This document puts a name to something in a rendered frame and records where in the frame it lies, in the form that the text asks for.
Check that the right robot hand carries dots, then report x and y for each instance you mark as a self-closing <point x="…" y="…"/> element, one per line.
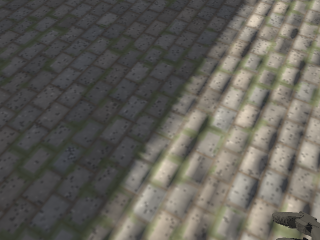
<point x="301" y="221"/>

